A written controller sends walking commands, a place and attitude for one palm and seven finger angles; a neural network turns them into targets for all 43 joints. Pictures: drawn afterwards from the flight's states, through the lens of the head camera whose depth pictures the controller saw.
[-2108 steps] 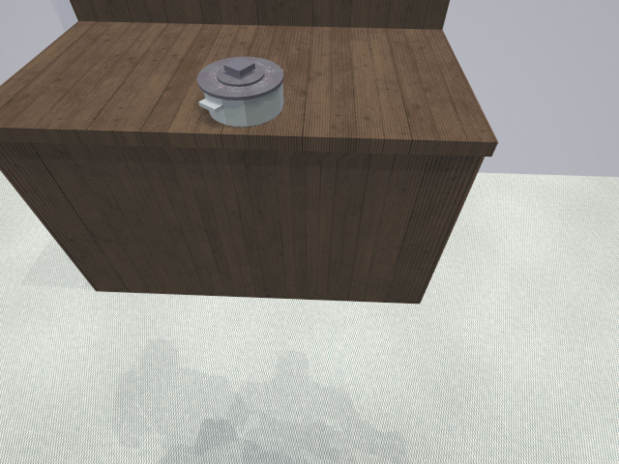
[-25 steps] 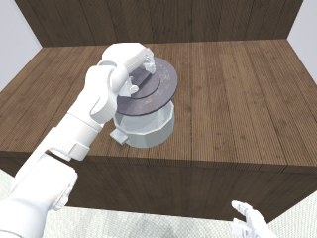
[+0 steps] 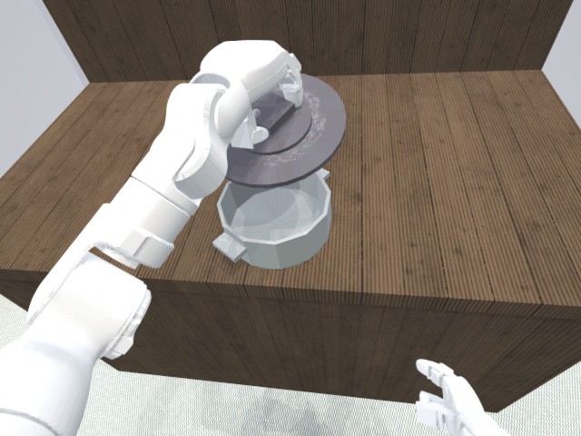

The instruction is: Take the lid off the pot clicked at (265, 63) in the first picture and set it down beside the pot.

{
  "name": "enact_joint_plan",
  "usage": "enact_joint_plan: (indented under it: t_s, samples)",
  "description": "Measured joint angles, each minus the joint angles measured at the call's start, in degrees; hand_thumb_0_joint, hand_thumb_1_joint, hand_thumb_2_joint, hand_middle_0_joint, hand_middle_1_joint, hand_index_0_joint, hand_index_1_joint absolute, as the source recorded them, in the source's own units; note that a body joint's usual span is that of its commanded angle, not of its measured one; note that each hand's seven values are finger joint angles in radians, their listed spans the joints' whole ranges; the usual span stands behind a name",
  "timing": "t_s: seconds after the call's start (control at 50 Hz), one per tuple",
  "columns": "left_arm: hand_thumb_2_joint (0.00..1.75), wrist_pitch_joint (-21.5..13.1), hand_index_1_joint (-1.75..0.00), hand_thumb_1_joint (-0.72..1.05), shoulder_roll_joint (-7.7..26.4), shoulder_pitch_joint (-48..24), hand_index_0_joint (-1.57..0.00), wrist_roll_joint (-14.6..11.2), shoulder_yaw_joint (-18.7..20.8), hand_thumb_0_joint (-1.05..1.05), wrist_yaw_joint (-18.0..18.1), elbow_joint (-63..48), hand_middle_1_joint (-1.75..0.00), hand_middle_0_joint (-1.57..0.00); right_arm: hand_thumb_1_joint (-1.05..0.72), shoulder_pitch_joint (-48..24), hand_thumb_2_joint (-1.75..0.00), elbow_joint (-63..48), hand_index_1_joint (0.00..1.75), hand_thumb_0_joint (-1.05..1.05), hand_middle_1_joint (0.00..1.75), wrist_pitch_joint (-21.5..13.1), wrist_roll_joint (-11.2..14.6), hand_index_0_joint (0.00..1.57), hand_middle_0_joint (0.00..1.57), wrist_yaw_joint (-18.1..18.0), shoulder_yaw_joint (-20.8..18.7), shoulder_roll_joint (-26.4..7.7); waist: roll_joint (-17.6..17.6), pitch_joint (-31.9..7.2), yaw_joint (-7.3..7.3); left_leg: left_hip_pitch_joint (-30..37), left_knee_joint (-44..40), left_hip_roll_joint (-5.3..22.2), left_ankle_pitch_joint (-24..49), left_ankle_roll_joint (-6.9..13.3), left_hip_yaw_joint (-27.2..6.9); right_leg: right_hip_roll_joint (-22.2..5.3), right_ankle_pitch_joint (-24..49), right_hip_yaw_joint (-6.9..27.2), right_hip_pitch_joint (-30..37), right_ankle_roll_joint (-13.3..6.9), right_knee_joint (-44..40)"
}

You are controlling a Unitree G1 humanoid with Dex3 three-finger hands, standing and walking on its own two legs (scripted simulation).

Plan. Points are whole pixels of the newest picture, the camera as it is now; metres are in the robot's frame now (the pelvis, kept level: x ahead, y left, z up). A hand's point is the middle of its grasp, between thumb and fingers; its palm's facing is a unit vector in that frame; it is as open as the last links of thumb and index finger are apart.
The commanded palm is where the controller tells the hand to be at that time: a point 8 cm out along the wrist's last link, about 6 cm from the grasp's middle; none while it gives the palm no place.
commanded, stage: lift the lid straight up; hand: left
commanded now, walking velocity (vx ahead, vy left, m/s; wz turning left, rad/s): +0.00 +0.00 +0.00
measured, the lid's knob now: (268, 112) +0.47 +0.04 +0.22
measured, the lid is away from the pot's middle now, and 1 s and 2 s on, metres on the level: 0.02 0.09 0.22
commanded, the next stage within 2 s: move the lid sideways beside the pot in 0.12 s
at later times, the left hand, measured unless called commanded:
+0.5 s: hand (233, 113) +0.45 +0.08 +0.23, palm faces -0.06 -0.06 -1.00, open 8.5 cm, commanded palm +0.41 +0.11 +0.31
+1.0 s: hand (180, 118) +0.44 +0.15 +0.23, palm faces -0.14 -0.04 -0.99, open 8.5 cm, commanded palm +0.41 +0.17 +0.31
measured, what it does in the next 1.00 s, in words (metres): stands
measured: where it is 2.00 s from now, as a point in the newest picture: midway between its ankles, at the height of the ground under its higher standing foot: outside the picture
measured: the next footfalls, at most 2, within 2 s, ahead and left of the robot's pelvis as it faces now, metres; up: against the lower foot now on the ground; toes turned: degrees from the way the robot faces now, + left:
none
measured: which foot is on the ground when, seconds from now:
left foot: down 0.00-1.00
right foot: down 0.00-1.00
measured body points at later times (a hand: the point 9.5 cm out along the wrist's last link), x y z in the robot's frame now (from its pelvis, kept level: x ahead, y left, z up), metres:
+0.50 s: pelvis +0.01 +0.00 +0.00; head +0.04 -0.05 +0.45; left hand +0.44 +0.09 +0.29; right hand +0.20 -0.22 -0.12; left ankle -0.02 +0.07 -0.74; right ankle +0.00 -0.12 -0.74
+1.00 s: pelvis +0.00 +0.00 +0.00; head +0.03 -0.04 +0.45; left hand +0.44 +0.15 +0.29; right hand +0.19 -0.22 -0.12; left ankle -0.02 +0.07 -0.74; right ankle +0.00 -0.12 -0.74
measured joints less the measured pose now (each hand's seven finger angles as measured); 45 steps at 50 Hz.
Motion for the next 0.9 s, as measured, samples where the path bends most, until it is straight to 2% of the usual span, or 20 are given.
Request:
enact_joint_plan:
  t_s: [0.28, 0.48, 0.74, 0.9]
  samples:
    - [1.19, 0.19, -0.61, -0.06, 0.16, 1.49, -0.78, -0.14, 0.76, -0.02, -0.47, -1.80, -0.62, -0.82, -0.91, 1.06, -0.90, -0.10, 0.30, 0.01, 0.29, 0.48, -0.08, 0.19, 0.20, 0.13, -0.69, -1.00, -0.07, 0.05, -0.12, 0.30, -0.20, 0.15, -0.40, 0.13, 0.24, 0.19, -0.13, 0.28, 0.34, 0.14, -0.51]
    - [1.19, 0.45, -0.61, -0.06, 2.85, 3.62, -0.78, 0.79, 3.44, -0.02, 0.08, -3.11, -0.61, -0.82, -0.91, 0.26, -0.90, -0.83, 0.30, 0.01, 0.29, 0.43, 0.01, 0.19, 0.20, -0.10, -0.43, -1.03, -0.18, 0.09, 0.27, 0.15, -0.35, 0.40, -0.33, -0.04, 0.35, 0.46, 0.05, 0.39, 0.17, -0.04, -0.76]
    - [1.19, 1.18, -0.61, -0.06, 6.41, 4.16, -0.78, 1.37, 3.76, -0.02, -3.78, -3.31, -0.62, -0.82, -0.91, -0.19, -0.90, -0.67, 0.30, 0.01, 0.29, -0.74, 0.45, 0.19, 0.20, -0.75, -0.43, -1.39, -0.10, 0.90, 0.94, 0.31, -0.07, 0.21, -0.16, -0.06, -0.73, 0.22, 0.13, -0.70, 0.99, -0.08, -1.11]
    - [1.19, 0.24, -0.61, -0.06, 7.64, 3.53, -0.78, 1.78, 6.14, -0.02, -5.89, -1.26, -0.62, -0.82, -0.91, 0.28, -0.90, -0.59, 0.30, 0.01, 0.29, -1.44, 0.42, 0.19, 0.20, -1.08, -0.21, -1.26, -0.33, 1.19, 0.53, 0.58, -0.42, 0.10, 0.15, 0.13, -0.63, 0.12, 0.50, -0.59, 1.24, 0.10, -1.49]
